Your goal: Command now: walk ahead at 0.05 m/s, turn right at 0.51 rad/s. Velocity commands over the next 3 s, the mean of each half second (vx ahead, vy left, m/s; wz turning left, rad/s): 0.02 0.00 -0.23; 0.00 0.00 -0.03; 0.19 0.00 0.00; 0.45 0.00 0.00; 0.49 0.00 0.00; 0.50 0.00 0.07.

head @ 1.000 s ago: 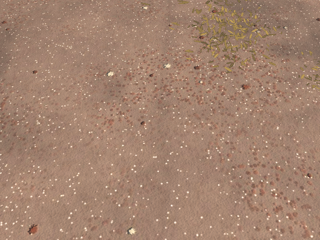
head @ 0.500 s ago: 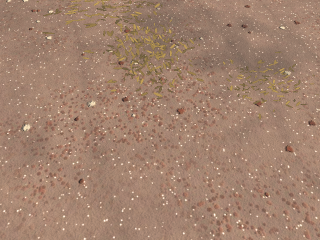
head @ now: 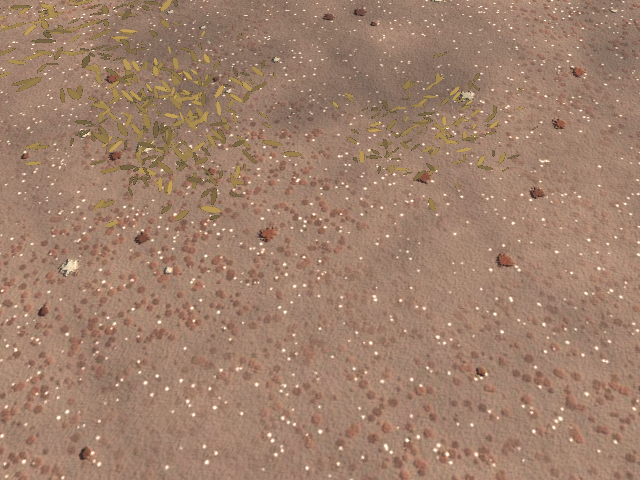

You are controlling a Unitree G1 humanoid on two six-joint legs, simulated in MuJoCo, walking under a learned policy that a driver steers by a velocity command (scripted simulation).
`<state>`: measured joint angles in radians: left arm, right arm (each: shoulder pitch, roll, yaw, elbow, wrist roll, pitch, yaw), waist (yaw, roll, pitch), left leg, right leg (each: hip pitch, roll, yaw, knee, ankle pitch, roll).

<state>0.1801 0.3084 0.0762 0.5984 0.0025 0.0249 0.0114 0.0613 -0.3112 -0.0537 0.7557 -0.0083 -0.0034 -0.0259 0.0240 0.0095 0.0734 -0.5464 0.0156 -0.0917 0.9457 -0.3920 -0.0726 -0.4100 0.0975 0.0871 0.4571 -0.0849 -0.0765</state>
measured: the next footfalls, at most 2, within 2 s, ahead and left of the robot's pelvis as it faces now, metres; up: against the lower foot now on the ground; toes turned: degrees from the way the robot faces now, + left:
left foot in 0.18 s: +0.09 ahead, +0.16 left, +0.00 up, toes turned -6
right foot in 0.46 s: +0.04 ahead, -0.10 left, +0.00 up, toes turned -2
